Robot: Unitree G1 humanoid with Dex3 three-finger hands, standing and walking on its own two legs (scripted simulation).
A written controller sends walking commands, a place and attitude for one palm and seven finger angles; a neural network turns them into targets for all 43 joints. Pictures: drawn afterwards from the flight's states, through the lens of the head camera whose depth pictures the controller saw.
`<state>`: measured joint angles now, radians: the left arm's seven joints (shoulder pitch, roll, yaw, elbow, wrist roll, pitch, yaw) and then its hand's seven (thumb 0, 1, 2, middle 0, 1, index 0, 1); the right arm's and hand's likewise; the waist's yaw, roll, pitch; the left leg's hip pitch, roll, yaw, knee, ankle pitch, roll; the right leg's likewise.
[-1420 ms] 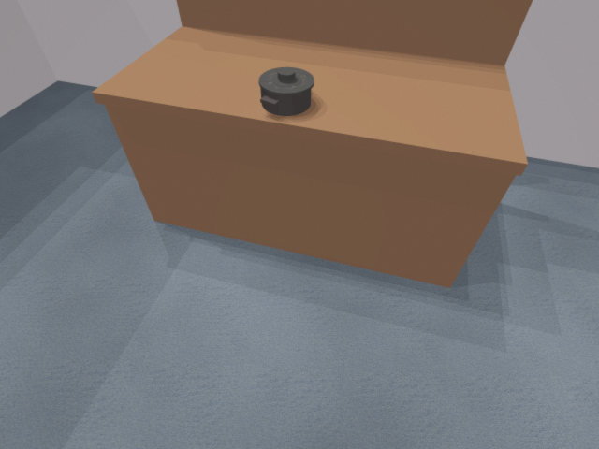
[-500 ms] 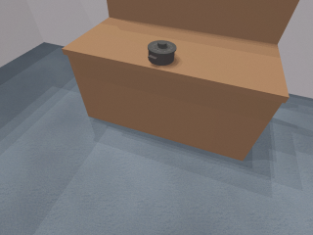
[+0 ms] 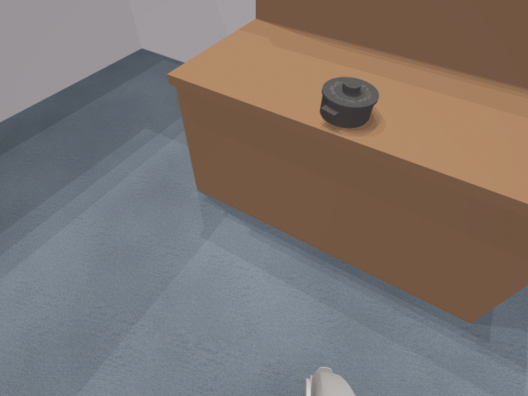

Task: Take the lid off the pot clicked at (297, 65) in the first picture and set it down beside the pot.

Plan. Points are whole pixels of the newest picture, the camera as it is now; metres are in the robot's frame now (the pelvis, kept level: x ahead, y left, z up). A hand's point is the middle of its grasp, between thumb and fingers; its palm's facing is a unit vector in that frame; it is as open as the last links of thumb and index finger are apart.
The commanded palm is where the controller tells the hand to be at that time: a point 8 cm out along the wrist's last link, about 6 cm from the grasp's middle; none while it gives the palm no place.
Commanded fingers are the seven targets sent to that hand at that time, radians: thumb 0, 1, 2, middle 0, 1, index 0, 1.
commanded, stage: walk to a spot facing it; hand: left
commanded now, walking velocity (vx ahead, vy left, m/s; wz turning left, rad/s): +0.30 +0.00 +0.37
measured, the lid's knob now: (351, 86) +0.94 -0.24 -0.02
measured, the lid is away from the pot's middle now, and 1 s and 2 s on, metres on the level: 0.00 0.00 0.00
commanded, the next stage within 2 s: turn to face it in 0.24 s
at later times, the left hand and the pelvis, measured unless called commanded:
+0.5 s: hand out of the picture +0.10 +0.14 -0.19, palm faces +0.31 -0.93 -0.20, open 7.4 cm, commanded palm none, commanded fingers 0.00 0.90 0.90 -0.20 -0.30 -0.20 -0.30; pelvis +0.17 -0.03 -0.01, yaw +12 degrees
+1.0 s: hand (180, 335) +0.26 +0.17 -0.17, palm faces +0.05 -0.96 -0.27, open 7.4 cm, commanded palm none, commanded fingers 0.00 0.90 0.90 -0.20 -0.30 -0.20 -0.30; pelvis +0.22 -0.04 -0.01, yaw -3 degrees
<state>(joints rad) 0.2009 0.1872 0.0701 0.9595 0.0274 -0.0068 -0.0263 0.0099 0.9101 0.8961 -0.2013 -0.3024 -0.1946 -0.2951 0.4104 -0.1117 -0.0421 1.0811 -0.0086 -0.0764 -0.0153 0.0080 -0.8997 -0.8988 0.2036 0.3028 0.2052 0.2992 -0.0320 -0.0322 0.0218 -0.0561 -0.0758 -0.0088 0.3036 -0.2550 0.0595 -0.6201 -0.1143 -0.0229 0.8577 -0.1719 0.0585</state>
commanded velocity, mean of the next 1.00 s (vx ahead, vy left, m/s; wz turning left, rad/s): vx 0.04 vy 0.00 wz -0.24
